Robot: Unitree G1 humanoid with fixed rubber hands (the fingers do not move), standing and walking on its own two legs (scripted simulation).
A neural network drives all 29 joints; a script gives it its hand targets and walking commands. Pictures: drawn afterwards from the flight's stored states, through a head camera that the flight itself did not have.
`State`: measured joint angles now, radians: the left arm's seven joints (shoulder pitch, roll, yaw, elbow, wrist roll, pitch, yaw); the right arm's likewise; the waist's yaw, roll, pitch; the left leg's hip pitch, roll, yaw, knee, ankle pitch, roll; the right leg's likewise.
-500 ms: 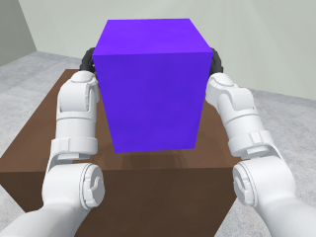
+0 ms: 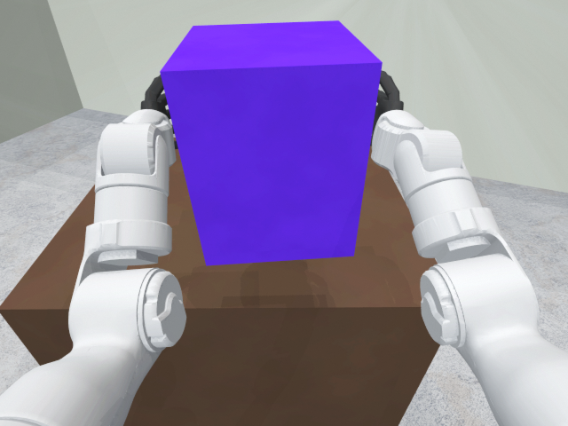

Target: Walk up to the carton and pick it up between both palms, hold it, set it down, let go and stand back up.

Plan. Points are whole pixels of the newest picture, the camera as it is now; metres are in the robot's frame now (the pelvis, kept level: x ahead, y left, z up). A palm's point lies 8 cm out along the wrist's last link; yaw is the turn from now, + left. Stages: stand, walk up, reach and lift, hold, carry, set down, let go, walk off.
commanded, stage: hold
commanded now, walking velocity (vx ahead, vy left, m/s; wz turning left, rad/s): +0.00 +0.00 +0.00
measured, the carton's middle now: (273, 141) +0.40 +0.00 +0.28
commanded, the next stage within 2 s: none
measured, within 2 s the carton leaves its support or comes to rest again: neither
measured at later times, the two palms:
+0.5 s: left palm (156, 130) +0.39 +0.15 +0.30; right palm (382, 124) +0.39 -0.14 +0.30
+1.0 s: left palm (152, 128) +0.39 +0.15 +0.30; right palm (380, 124) +0.38 -0.14 +0.30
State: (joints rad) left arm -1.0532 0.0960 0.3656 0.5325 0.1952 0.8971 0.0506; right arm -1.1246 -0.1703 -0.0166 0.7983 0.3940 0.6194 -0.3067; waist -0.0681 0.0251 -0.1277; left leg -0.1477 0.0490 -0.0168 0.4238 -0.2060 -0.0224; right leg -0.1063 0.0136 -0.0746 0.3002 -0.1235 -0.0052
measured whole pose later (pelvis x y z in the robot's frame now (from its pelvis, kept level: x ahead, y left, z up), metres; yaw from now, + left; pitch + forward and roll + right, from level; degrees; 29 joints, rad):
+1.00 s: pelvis +0.00 +0.00 +0.00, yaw +1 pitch -4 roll -2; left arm -1.04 0.10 0.36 0.50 0.18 0.90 0.05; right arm -1.12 -0.18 0.01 0.77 0.42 0.64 -0.32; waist -0.07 0.03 -0.13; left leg -0.16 0.05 -0.03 0.44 -0.22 -0.03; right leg -0.10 0.02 -0.08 0.29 -0.13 -0.01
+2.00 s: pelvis +0.00 +0.00 +0.00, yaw +1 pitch -3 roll -2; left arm -1.05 0.10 0.36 0.53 0.19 0.90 0.05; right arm -1.13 -0.18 0.00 0.79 0.42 0.65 -0.32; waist -0.07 0.03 -0.14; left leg -0.17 0.05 -0.03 0.44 -0.22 -0.02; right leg -0.11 0.02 -0.08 0.29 -0.12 0.00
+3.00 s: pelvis +0.01 +0.00 +0.00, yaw +1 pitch -4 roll -2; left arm -1.01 0.10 0.34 0.45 0.18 0.92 0.05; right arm -1.08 -0.18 0.04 0.71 0.44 0.67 -0.34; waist -0.09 0.02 -0.15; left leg -0.15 0.05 -0.04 0.44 -0.22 -0.03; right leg -0.09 0.02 -0.09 0.28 -0.13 0.00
